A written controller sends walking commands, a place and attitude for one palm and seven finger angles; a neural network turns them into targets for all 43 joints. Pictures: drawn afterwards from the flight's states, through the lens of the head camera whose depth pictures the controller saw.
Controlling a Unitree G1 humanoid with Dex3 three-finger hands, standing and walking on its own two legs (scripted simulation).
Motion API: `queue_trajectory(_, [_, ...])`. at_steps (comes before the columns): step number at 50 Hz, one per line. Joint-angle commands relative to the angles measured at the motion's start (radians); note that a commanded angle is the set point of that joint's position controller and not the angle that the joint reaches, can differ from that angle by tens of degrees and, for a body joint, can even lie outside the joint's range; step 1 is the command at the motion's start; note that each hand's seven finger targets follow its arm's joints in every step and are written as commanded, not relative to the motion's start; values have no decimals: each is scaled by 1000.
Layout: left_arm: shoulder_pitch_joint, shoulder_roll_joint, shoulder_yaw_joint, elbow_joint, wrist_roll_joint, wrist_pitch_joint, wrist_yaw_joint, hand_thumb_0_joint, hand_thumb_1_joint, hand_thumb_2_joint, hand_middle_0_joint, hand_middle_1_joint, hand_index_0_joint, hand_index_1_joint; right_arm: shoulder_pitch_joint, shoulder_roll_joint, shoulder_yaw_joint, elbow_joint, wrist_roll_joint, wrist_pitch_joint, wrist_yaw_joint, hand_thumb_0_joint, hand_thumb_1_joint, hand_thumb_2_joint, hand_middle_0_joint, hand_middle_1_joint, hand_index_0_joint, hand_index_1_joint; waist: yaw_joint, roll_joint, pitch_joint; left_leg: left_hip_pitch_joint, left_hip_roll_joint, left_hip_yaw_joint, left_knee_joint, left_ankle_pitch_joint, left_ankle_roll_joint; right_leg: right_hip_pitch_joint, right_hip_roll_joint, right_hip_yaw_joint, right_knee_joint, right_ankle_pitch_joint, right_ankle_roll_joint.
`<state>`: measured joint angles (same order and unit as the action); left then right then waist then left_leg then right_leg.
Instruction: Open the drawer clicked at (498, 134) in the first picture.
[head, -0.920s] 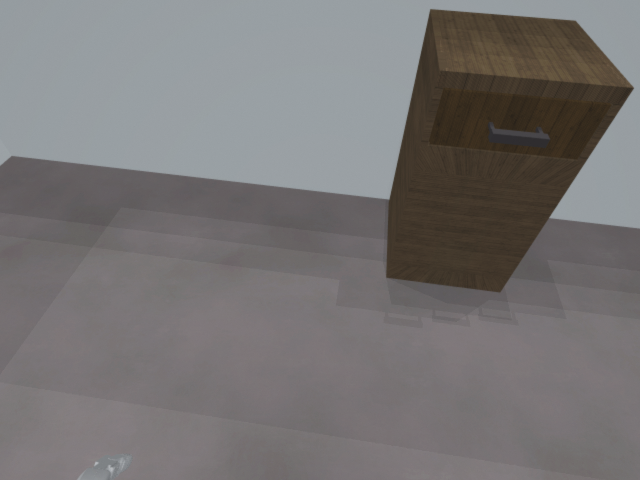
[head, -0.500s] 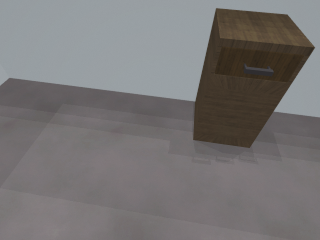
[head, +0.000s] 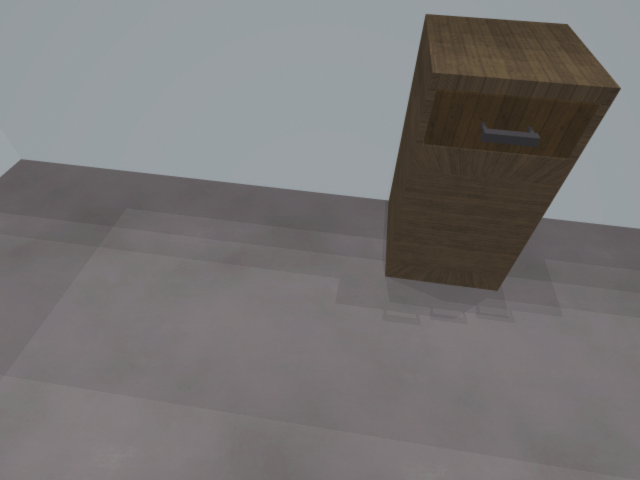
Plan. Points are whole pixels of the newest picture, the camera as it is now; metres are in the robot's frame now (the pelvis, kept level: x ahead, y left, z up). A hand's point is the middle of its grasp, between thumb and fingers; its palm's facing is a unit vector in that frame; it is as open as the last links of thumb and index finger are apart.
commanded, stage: look at it before walking up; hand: left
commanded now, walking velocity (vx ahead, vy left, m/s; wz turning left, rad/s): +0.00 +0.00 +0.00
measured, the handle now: (508, 132) +0.96 -0.44 -0.07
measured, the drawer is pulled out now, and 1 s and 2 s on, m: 0.00 0.00 0.00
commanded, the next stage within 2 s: walk to a spot facing it in 0.62 s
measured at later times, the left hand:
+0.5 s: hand out of the picture +0.08 +0.24 -0.16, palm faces -0.02 -0.94 -0.33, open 7.4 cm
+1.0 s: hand out of the picture +0.08 +0.21 -0.17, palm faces -0.10 -0.95 -0.29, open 7.4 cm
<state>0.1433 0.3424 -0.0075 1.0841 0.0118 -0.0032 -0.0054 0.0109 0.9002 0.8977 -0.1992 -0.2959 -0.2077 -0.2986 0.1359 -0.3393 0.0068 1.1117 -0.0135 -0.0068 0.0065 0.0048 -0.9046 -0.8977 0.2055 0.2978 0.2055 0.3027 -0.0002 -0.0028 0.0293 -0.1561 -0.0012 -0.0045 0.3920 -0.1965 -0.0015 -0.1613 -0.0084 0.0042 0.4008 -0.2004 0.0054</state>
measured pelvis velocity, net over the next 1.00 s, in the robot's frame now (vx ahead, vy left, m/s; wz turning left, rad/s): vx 0.00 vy -0.01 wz -0.10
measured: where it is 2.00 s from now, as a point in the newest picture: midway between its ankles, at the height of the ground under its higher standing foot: outside the picture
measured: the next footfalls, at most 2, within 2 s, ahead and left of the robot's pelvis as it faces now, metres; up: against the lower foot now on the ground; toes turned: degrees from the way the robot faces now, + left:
left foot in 1.66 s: +0.05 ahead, +0.12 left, +0.00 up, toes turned -26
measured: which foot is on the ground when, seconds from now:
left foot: down 0.00-1.00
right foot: down 0.00-1.00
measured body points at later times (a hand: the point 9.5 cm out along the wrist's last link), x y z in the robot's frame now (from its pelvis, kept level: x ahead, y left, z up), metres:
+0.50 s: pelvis +0.01 -0.01 +0.00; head +0.01 -0.01 +0.45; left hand +0.09 +0.29 -0.13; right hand +0.09 -0.30 -0.13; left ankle +0.01 +0.12 -0.74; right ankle +0.01 -0.12 -0.74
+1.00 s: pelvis +0.00 -0.01 -0.01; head +0.02 -0.01 +0.44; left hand +0.08 +0.26 -0.15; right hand +0.07 -0.28 -0.15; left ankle +0.01 +0.12 -0.74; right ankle +0.01 -0.12 -0.74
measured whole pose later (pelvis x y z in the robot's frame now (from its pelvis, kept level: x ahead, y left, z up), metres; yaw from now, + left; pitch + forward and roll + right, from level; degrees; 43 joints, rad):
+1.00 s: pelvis +0.00 -0.01 -0.01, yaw -6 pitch -1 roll +1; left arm 0.19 0.29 0.02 1.01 0.02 0.05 -0.01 0.01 0.90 0.90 -0.20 -0.30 -0.21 -0.30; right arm 0.13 -0.26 -0.01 1.01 -0.02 0.02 -0.02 0.00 -0.91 -0.90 0.20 0.30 0.20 0.30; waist 0.02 -0.02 0.06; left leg -0.21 0.04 0.09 0.51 -0.28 -0.02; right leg -0.27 0.04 0.09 0.57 -0.26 -0.01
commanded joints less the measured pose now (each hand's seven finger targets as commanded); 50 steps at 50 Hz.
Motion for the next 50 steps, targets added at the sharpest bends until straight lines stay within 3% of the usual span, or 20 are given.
queue_trajectory(1, [-53, 204, 41, -61, 0, -20, 15, 0, 900, 900, -200, -300, -200, -300, -57, -204, -45, -66, 3, -27, -16, 0, -900, -900, 200, 300, 200, 300, 2, 2, -30, -17, 109, -109, -86, 22, 33, -20, -111, 113, -90, -23, -36])
queue_trajectory(14, [-47, 203, 42, -58, 0, -24, 16, 0, 900, 900, -200, -300, -200, -300, -53, -203, -43, -64, 6, -29, -18, 0, -900, -900, 200, 300, 200, 300, 2, -7, -68, 14, 116, -102, -73, 99, 31, 8, -113, 108, -79, 75, -38])
queue_trajectory(30, [-53, 206, 42, -57, -1, -24, 16, 0, 900, 900, -200, -300, -200, -300, -71, -204, -39, -64, 6, -27, -19, 0, -900, -900, 200, 300, 200, 300, 4, 10, -58, 25, 118, -99, -82, 121, 27, 23, -115, 102, -85, 109, -37])
queue_trajectory(37, [-55, 209, 44, -60, 0, -25, 16, 0, 900, 900, -200, -300, -200, -300, -71, -209, -41, -64, 6, -29, -22, 0, -900, -900, 200, 300, 200, 300, 2, -2, -78, 56, 125, -85, -74, 168, 25, 32, -114, 108, -79, 181, -40])
queue_trajectory(38, [-56, 204, 47, -65, 0, -21, 15, 0, 900, 900, -200, -300, -200, -300, -62, -203, -43, -67, 4, -27, -25, 0, -900, -900, 200, 300, 200, 300, -1, -3, -82, 63, 128, -73, -57, 180, 22, 26, -112, 112, -67, 212, -41])
queue_trajectory(41, [8, 99, 34, -68, -1, 12, 22, 0, 900, 900, -200, -300, -200, -300, 3, -86, -29, -69, 2, -5, -32, 0, -900, -900, 200, 300, 200, 300, -3, -5, -73, 57, 132, -17, 7, 200, 0, -15, -107, 127, -3, 297, -31])
queue_trajectory(42, [14, 103, 37, -79, 0, 21, 21, 0, 900, 900, -200, -300, -200, -300, 14, -88, -34, -79, 3, 3, -35, 0, -900, -900, 200, 300, 200, 300, -6, -3, -59, 49, 135, -8, 18, 178, -2, -42, -100, 134, 16, 290, -31])
queue_trajectory(45, [27, 104, 51, -117, 5, 37, 15, 0, 900, 900, -200, -300, -200, -300, 20, -104, -54, -119, 0, 15, -40, 0, -900, -900, 200, 300, 200, 300, -6, 6, -33, 26, 161, -5, 37, 111, 12, -121, -74, 142, 75, 240, -32])
queue_trajectory(48, [30, 83, 60, -157, 7, 46, 5, 0, 900, 900, -200, -300, -200, -300, 15, -122, -72, -157, -2, 18, -42, 0, -900, -900, 200, 300, 200, 300, -5, 87, -21, -2, 226, -53, -5, 48, 51, -185, -17, 108, 196, 136, -18])
queue_trajectory(49, [45, 70, 62, -164, 6, 47, 2, 0, 900, 900, -200, -300, -200, -300, 9, -133, -78, -168, -1, 17, -42, 0, -900, -900, 200, 300, 200, 300, 0, 124, -29, -15, 267, -75, -18, 67, 76, -191, 1, 76, 274, 67, -10])
queue_trajectory(50, [56, 55, 66, -174, 7, 51, -1, 0, 900, 900, -200, -300, -200, -300, 1, -132, -84, -178, -1, 14, -41, 0, -900, -900, 200, 300, 200, 300, 6, 168, -32, -30, 319, -100, -41, 119, 115, -201, 17, 38, 376, -112, 1])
